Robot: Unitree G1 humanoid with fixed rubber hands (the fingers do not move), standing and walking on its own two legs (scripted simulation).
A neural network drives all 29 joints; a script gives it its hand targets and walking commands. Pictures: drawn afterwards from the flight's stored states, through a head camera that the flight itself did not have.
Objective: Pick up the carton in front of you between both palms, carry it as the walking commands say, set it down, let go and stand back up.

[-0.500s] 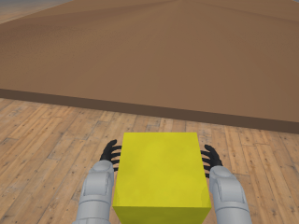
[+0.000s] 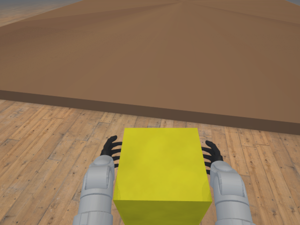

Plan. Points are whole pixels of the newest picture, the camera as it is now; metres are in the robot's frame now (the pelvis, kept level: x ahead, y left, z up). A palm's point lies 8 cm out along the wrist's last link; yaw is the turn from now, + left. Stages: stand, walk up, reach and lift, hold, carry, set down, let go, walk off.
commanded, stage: hold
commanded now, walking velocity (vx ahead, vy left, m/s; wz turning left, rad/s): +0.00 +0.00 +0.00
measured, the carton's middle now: (160, 180) +0.29 +0.00 -0.02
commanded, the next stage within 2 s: carry in 0.74 s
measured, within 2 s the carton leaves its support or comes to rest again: neither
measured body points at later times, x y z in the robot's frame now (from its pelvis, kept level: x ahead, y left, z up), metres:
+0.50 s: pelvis +0.01 +0.00 +0.00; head -0.04 +0.00 +0.45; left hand +0.31 +0.15 +0.05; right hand +0.31 -0.15 +0.04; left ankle +0.02 +0.13 -0.75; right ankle +0.02 -0.13 -0.75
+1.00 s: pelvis +0.05 +0.02 -0.01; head +0.01 +0.02 +0.44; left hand +0.34 +0.17 +0.06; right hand +0.34 -0.14 +0.06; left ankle +0.02 +0.14 -0.75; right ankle +0.02 -0.13 -0.74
